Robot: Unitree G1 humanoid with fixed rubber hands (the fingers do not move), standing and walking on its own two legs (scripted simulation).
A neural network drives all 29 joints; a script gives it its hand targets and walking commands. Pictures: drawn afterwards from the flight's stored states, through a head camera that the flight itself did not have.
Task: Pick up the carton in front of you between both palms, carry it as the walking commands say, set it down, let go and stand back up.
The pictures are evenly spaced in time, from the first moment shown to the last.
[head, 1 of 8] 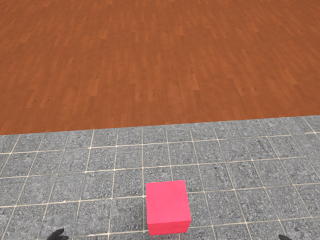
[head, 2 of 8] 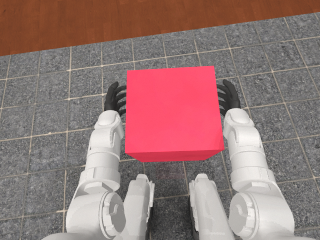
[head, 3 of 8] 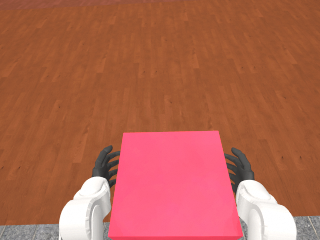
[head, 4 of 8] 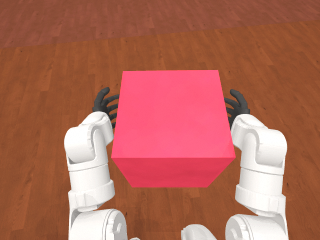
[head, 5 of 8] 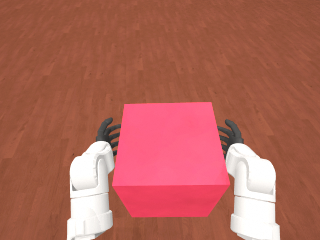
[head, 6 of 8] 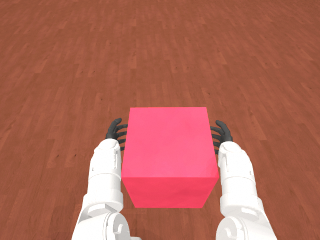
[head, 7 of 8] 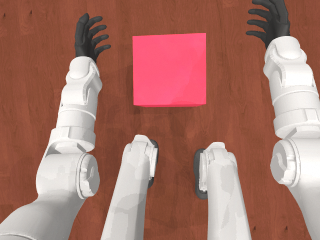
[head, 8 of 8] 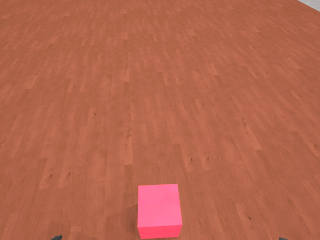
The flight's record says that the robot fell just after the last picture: no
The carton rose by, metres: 0.97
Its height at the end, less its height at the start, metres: +0.25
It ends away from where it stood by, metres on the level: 5.49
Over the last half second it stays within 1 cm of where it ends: yes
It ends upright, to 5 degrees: yes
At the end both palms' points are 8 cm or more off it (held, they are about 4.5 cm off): yes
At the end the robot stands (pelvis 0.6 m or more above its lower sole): yes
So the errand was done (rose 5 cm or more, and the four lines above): yes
